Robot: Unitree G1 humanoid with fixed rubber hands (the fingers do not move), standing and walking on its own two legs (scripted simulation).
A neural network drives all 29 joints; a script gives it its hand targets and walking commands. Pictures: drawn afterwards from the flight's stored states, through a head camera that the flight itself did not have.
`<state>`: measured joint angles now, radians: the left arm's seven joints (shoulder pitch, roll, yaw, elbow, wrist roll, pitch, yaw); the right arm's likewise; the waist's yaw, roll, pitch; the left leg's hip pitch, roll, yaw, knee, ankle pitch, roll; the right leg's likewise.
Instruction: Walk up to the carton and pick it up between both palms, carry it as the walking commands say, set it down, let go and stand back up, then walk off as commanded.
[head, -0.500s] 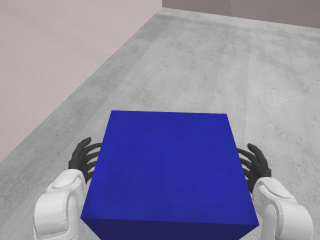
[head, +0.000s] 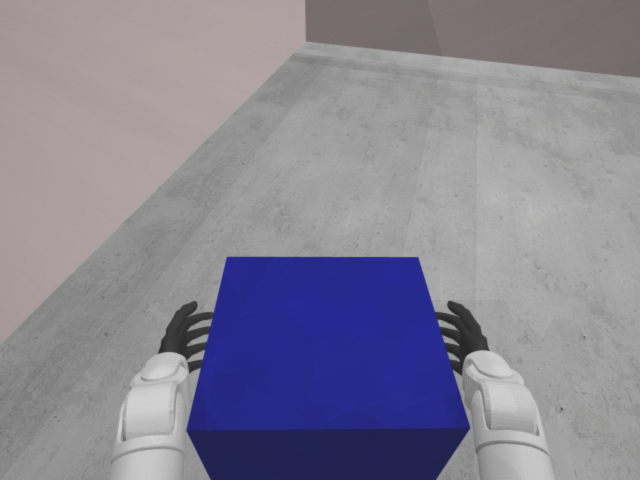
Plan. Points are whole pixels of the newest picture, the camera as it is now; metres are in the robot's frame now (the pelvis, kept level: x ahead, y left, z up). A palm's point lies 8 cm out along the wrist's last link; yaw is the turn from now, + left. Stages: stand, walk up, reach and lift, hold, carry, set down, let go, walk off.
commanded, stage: set down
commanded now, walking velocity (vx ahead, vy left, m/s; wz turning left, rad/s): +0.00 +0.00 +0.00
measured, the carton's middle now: (323, 374) +0.29 +0.02 -0.07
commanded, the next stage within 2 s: none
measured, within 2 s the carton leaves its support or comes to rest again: neither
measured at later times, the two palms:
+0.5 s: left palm (195, 357) +0.29 +0.20 -0.04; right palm (458, 362) +0.30 -0.18 -0.04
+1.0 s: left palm (208, 368) +0.32 +0.21 -0.13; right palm (434, 372) +0.33 -0.17 -0.14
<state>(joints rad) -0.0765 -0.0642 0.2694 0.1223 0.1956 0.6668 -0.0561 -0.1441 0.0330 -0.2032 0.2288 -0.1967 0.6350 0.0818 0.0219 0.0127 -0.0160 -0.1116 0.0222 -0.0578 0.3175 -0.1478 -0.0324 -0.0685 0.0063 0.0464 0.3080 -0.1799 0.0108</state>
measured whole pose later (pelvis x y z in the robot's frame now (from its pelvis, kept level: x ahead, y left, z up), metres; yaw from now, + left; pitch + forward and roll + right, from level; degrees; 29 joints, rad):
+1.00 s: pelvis -0.05 +0.00 -0.07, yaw +0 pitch +31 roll +0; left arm -0.54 -0.06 0.49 0.39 0.27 0.40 -0.11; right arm -0.57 0.05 -0.45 0.45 -0.27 0.39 0.11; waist 0.03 -0.01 -0.13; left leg -1.15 -0.02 -0.08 0.83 -0.23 -0.04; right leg -1.12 0.03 0.07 0.86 -0.28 0.03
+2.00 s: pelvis -0.08 +0.00 -0.23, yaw -1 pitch +50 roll +0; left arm -0.85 0.07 0.48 0.59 0.15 0.36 -0.02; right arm -0.90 -0.10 -0.41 0.66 -0.15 0.36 0.02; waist 0.03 -0.02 -0.29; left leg -1.93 -0.05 -0.09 1.46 -0.40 -0.07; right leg -1.91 0.08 0.09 1.50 -0.46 0.05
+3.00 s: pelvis -0.11 +0.01 -0.36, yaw -2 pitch +52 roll +0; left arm -1.15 0.20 0.41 0.73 0.04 0.30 0.04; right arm -1.22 -0.26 -0.32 0.83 -0.03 0.29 -0.03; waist 0.04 -0.02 -0.06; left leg -2.35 -0.08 -0.09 1.91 -0.46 -0.08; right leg -2.32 0.12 0.09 1.94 -0.52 0.09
